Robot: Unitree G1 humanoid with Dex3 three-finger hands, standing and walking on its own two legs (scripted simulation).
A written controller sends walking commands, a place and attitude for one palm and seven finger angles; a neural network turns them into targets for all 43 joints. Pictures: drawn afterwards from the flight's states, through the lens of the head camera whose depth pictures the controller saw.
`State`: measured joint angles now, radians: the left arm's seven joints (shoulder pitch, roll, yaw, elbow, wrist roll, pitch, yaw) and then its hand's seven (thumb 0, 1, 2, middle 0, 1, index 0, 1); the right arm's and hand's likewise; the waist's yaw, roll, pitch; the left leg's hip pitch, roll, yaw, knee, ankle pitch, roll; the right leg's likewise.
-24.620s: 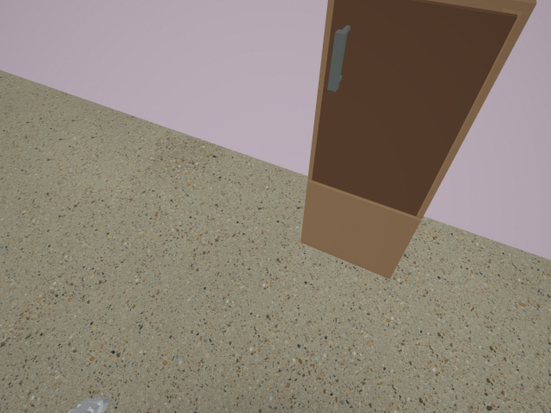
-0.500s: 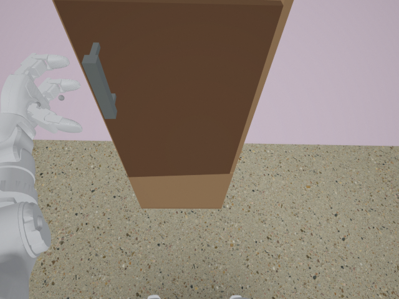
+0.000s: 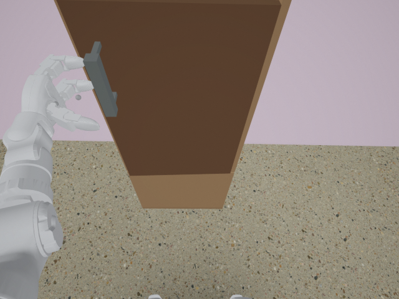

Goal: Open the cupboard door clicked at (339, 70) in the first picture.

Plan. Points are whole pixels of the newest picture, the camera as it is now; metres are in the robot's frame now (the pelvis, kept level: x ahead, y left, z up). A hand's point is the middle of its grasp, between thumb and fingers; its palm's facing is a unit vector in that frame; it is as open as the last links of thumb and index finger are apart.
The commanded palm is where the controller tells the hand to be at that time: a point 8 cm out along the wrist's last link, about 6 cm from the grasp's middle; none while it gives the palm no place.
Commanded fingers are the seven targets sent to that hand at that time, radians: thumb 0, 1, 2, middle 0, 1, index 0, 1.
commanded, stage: slide the fingers in behind the handle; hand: left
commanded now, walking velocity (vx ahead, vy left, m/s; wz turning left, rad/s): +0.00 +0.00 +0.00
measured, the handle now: (104, 81) +0.52 +0.17 +0.14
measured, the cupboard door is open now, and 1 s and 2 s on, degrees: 2 0 1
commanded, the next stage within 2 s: close the thumb around the handle in 1.12 s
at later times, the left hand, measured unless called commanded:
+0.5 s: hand (103, 95) +0.48 +0.17 +0.13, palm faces -0.04 -1.00 -0.01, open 14.0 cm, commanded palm +0.46 +0.21 +0.13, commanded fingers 0.00 -0.50 0.30 -0.30 -1.20 -0.30 -1.20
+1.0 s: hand (115, 96) +0.48 +0.15 +0.13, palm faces -0.02 -1.00 -0.02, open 14.1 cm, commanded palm +0.45 +0.20 +0.13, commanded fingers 0.00 -0.50 0.30 -0.30 -1.20 -0.30 -1.20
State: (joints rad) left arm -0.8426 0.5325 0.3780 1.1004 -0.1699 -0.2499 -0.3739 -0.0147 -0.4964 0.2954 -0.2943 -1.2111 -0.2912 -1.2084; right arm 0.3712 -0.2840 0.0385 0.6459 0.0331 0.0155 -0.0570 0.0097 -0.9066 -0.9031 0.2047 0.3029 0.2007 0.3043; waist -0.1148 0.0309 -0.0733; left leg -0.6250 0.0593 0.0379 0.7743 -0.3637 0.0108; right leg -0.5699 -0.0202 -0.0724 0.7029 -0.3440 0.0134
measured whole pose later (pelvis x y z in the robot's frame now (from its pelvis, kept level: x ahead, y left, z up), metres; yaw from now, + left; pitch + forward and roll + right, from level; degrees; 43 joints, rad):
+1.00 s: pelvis +0.01 -0.01 +0.00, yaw +0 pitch +11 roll -1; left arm -0.83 0.40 0.29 1.06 -0.15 -0.26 -0.22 -0.01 -0.50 0.30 -0.30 -1.21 -0.28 -1.21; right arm 0.36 -0.28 0.02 0.67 0.03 0.00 -0.04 0.01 -0.91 -0.90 0.20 0.30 0.20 0.30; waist -0.11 0.04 -0.07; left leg -0.58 0.06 0.03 0.74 -0.36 -0.01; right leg -0.54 -0.02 -0.07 0.70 -0.36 0.00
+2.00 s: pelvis +0.00 -0.01 +0.00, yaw +0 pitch +11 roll -1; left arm -0.85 0.38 0.28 1.07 -0.14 -0.27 -0.21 0.01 0.74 0.83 -0.37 -1.35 -0.35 -1.35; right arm 0.37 -0.27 0.02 0.68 0.03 -0.01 -0.04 0.01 -0.91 -0.90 0.20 0.30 0.20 0.30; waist -0.10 0.04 -0.07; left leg -0.59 0.05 0.04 0.75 -0.35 0.00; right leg -0.55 -0.02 -0.06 0.70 -0.35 0.01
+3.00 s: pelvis +0.01 -0.04 +0.02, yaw +2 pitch -2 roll +0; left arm 0.14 -0.08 -0.23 -0.20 0.03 0.16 0.47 0.03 0.69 0.74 -0.34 -1.34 -0.35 -1.34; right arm 0.13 -0.17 0.04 0.58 -0.03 0.11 -0.01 0.01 -0.91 -0.90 0.20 0.30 0.20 0.30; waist 0.02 0.06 -0.04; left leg -0.24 0.06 0.00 0.60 -0.32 -0.04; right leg -0.20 -0.01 -0.11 0.59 -0.36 -0.03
